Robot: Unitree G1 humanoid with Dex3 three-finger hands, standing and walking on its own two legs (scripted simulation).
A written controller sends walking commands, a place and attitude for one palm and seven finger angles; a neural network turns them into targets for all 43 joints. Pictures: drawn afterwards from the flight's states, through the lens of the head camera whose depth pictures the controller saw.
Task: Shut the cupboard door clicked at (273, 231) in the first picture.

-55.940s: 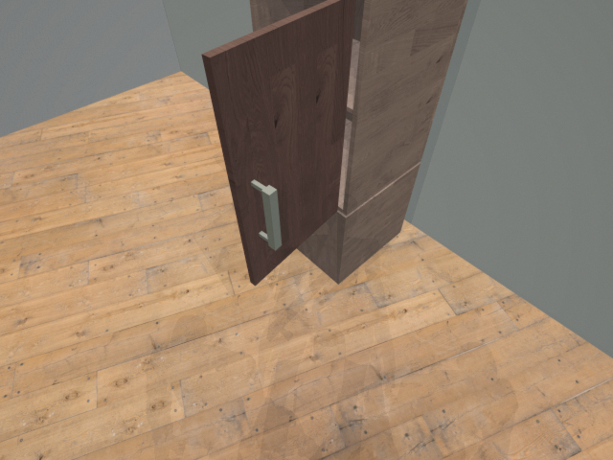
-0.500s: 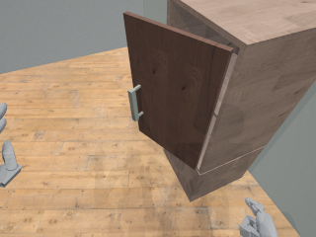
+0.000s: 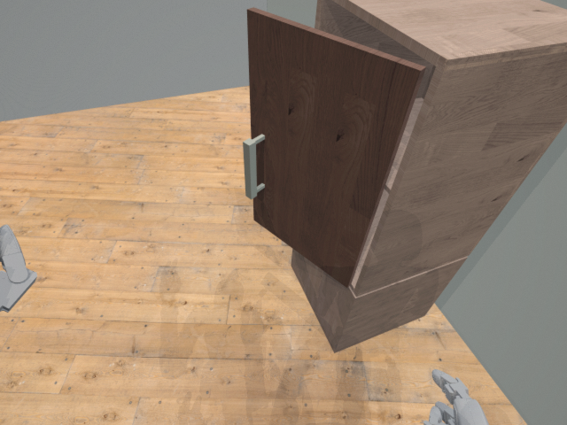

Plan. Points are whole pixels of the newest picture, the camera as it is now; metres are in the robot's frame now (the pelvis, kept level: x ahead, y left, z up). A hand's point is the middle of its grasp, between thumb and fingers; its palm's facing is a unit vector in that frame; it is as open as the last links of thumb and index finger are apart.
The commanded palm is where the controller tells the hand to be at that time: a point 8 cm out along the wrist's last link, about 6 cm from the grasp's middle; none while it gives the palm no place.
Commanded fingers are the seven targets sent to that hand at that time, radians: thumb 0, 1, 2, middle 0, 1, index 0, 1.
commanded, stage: step back with the hand held close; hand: left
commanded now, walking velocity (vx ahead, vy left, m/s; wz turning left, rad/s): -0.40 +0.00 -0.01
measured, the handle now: (255, 167) +0.71 +0.11 -0.07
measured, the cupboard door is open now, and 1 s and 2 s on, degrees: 26 26 26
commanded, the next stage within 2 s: stop stepping back and stand still in 0.52 s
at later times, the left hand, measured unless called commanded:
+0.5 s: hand (1, 327) +0.16 +0.27 +0.18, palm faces +0.39 -0.84 -0.38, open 7.4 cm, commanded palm +0.08 +0.30 +0.20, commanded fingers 0.00 0.90 0.90 -0.20 -0.30 -0.20 -0.30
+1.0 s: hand out of the picture -0.01 +0.29 +0.15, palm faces +0.52 -0.81 -0.29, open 7.4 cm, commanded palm -0.09 +0.32 +0.20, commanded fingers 0.00 0.90 0.90 -0.20 -0.30 -0.20 -0.30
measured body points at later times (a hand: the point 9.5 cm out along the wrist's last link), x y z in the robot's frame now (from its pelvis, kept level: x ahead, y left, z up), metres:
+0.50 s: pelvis -0.08 +0.01 +0.02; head -0.01 +0.05 +0.46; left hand +0.13 +0.31 +0.20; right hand +0.13 -0.21 -0.05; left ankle +0.07 +0.06 -0.71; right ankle -0.30 -0.13 -0.66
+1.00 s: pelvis -0.22 +0.02 +0.02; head -0.25 +0.02 +0.47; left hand -0.05 +0.33 +0.17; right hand -0.11 -0.26 -0.08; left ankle -0.23 +0.15 -0.71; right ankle -0.28 -0.10 -0.71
